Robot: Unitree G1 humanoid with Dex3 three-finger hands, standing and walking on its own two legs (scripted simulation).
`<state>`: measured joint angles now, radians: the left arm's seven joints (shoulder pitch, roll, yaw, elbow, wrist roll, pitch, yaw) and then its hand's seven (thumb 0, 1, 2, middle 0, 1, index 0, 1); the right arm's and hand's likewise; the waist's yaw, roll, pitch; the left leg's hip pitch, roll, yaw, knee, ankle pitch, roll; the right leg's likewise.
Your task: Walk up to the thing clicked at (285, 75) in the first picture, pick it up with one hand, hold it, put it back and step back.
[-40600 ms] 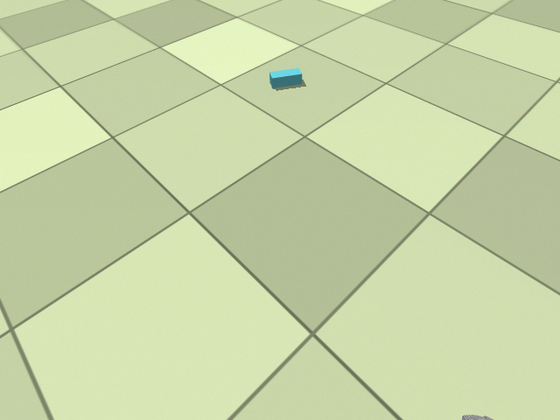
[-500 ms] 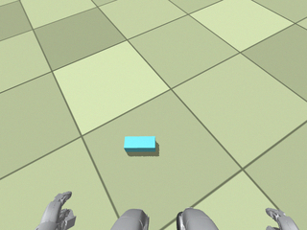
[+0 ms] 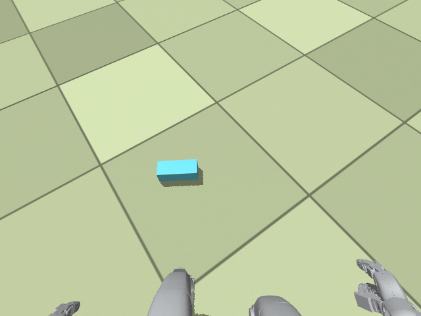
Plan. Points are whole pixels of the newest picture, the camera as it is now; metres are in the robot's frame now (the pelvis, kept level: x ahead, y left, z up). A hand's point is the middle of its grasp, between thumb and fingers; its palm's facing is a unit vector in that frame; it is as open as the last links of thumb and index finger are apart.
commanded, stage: step back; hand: left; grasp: from above
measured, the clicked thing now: (178, 170) +0.77 +0.23 -0.71
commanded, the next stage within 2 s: stand in 1.78 s
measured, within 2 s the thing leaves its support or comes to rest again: neither
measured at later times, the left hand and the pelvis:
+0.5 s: hand out of the picture -0.06 +0.26 -0.13, palm faces +0.08 -0.91 -0.40, open 7.3 cm; pelvis -0.17 -0.02 +0.02, yaw +5 degrees
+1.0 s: hand out of the picture -0.23 +0.26 -0.13, palm faces +0.08 -0.91 -0.41, open 7.3 cm; pelvis -0.25 -0.02 +0.01, yaw +5 degrees
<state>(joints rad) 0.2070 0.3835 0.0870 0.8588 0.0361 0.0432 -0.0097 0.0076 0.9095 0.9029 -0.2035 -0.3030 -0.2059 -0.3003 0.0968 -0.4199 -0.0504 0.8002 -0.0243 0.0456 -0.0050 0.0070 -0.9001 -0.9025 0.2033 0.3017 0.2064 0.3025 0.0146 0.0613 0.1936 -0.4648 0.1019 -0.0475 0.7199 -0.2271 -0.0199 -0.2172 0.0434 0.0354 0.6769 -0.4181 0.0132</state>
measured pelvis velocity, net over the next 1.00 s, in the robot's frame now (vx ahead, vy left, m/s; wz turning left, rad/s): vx -0.25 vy -0.02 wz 0.08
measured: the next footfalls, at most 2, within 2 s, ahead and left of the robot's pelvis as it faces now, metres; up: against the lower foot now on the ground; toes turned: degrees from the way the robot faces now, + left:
left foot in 0.32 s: -0.09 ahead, +0.11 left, +0.00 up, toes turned +4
right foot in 0.62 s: -0.17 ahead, -0.15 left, +0.00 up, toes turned +4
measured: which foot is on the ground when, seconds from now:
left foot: down 0.00-0.00, up 0.02-0.30, down 0.32-0.66, up 0.68-0.88, down 0.90-1.00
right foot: down 0.00-0.34, up 0.36-0.60, down 0.62-1.00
